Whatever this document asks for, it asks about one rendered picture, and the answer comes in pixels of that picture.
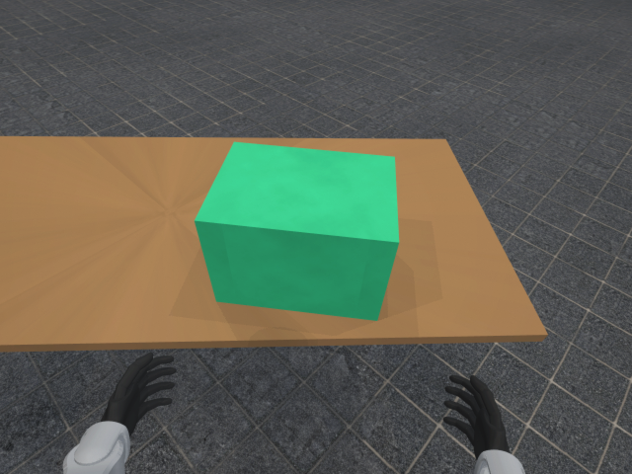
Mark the robot right hand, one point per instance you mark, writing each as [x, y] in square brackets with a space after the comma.
[487, 430]

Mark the table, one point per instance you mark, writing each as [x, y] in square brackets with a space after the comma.
[99, 251]

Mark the carton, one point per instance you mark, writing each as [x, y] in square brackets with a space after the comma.
[301, 229]

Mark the robot left hand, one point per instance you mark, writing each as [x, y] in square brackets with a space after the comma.
[126, 406]

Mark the left robot forearm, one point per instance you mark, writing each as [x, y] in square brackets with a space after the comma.
[103, 449]

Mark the right robot forearm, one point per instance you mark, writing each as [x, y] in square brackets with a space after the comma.
[497, 462]

